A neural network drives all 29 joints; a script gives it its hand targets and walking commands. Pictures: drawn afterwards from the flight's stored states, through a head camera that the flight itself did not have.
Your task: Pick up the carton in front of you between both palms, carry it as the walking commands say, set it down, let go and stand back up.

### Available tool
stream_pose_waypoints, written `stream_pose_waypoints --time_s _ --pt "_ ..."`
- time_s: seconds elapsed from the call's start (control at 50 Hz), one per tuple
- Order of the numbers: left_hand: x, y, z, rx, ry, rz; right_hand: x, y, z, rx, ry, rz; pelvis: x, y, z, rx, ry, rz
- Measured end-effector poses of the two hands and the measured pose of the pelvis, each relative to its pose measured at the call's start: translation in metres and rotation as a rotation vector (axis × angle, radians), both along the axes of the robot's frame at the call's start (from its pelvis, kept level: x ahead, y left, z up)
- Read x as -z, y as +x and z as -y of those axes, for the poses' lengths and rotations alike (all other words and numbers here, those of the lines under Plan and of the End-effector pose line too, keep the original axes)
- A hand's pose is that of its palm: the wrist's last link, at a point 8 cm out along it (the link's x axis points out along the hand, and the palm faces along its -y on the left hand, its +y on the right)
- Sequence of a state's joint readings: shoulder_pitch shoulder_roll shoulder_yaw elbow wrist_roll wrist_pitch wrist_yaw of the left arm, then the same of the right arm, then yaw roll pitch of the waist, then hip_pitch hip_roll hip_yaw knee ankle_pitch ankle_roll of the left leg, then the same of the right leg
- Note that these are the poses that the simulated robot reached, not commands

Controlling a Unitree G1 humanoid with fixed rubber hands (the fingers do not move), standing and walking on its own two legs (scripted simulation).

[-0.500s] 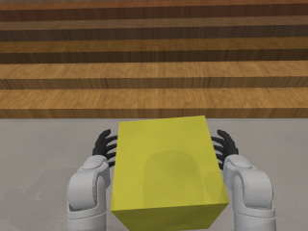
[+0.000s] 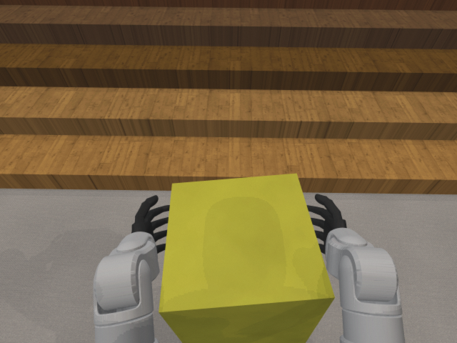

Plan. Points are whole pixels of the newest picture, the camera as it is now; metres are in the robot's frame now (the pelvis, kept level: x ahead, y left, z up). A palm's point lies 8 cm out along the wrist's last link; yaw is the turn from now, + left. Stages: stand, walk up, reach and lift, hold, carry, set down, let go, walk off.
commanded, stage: carry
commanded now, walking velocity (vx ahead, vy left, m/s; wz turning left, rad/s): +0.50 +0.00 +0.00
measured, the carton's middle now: (241, 267) +0.26 +0.00 -0.01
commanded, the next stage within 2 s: none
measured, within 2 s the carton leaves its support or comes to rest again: neither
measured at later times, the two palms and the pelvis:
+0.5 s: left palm (173, 93) +0.60 +0.13 +0.11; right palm (303, 89) +0.63 -0.16 +0.10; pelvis +0.34 -0.04 +0.00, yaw +5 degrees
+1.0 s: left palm (172, 10) +1.05 +0.18 +0.12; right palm (265, 10) +1.04 -0.12 +0.12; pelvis +0.65 +0.03 -0.01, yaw +1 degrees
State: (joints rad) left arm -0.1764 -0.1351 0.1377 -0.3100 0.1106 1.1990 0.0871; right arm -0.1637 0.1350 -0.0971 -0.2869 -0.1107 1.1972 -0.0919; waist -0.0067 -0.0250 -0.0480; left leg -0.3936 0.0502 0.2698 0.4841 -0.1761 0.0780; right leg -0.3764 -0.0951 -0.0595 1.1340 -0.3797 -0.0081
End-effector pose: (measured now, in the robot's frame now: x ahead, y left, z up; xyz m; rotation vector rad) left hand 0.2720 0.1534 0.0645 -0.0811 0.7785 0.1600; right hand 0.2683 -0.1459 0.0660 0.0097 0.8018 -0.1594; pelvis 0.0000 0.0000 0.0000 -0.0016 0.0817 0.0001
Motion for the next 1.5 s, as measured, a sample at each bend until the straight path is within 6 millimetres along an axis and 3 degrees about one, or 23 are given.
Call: stream_pose_waypoints --time_s 0.08,0.18,0.28,0.36,0.42,0.48,0.58,0.72,0.8,0.86,0.9,1.0,1.14,1.24,1.32,1.4,1.5 --pt "-0.006 0.048 0.001 0.032 0.0 -0.003 -0.008 0.04 0.001 0.024 -0.009 -0.003 -0.013 0.046 -0.005 -0.007 -0.022 -0.007" --pt "-0.019 0.111 0.001 0.031 0.01 0.049 -0.022 0.106 0.001 0.016 -0.008 0.049 -0.017 0.113 -0.002 -0.019 -0.029 -0.009" --pt "-0.028 0.18 0.006 -0.001 0.028 0.11 -0.026 0.185 0.006 -0.017 0.007 0.11 -0.007 0.191 0.009 -0.03 -0.014 0.004" --pt "-0.027 0.244 0.015 -0.031 0.05 0.157 -0.018 0.258 0.015 -0.043 0.035 0.159 0.015 0.26 0.024 -0.055 -0.008 0.028" --pt "-0.029 0.285 0.019 -0.057 0.055 0.138 -0.017 0.306 0.018 -0.056 0.057 0.137 0.014 0.295 0.033 -0.072 -0.014 0.026" --pt "-0.04 0.319 0.019 -0.09 0.044 0.122 -0.029 0.347 0.018 -0.063 0.071 0.121 0.001 0.327 0.038 -0.084 0.004 0.017" --pt "-0.075 0.388 0.017 -0.117 0.03 0.198 -0.062 0.419 0.016 -0.064 0.093 0.195 -0.013 0.383 0.038 -0.073 0.026 0.004" --pt "-0.11 0.516 0.008 -0.048 0.076 0.251 -0.097 0.538 0.008 -0.076 0.034 0.253 -0.01 0.473 0.021 -0.046 0.012 0.004" --pt "-0.106 0.599 -0.005 -0.004 0.085 0.21 -0.1 0.615 -0.005 -0.079 -0.018 0.213 0.003 0.533 0.005 -0.033 -0.008 0.01" --pt "-0.093 0.665 -0.016 0.034 0.079 0.18 -0.094 0.673 -0.016 -0.066 -0.056 0.181 0.021 0.58 -0.01 -0.024 -0.007 0.022" --pt "-0.08 0.703 -0.022 0.053 0.066 0.128 -0.084 0.705 -0.022 -0.058 -0.074 0.127 0.022 0.602 -0.017 -0.023 -0.001 0.017" --pt "-0.056 0.777 -0.029 0.06 0.039 0.0 -0.057 0.771 -0.029 -0.026 -0.05 -0.002 0.007 0.652 -0.031 -0.023 -0.013 -0.009" --pt "-0.055 0.872 -0.035 0.016 -0.003 0.076 -0.054 0.867 -0.034 0.016 -0.002 0.077 -0.001 0.736 -0.037 -0.04 -0.02 -0.04" --pt "-0.065 0.941 -0.03 -0.008 -0.017 0.169 -0.064 0.938 -0.029 0.021 0.011 0.168 0.005 0.817 -0.031 -0.073 -0.016 -0.032" --pt "-0.072 1.008 -0.022 -0.016 -0.01 0.197 -0.07 1.009 -0.021 0.009 0.013 0.195 0.008 0.893 -0.021 -0.079 -0.032 -0.024" --pt "-0.078 1.066 -0.032 -0.078 0.048 0.143 -0.074 1.094 -0.032 -0.072 0.035 0.142 -0.011 0.964 -0.005 -0.07 -0.034 -0.001" --pt "-0.105 1.109 -0.057 -0.173 0.038 0.058 -0.105 1.168 -0.061 -0.157 0.041 0.059 -0.071 1.024 0.008 -0.079 -0.033 0.001"
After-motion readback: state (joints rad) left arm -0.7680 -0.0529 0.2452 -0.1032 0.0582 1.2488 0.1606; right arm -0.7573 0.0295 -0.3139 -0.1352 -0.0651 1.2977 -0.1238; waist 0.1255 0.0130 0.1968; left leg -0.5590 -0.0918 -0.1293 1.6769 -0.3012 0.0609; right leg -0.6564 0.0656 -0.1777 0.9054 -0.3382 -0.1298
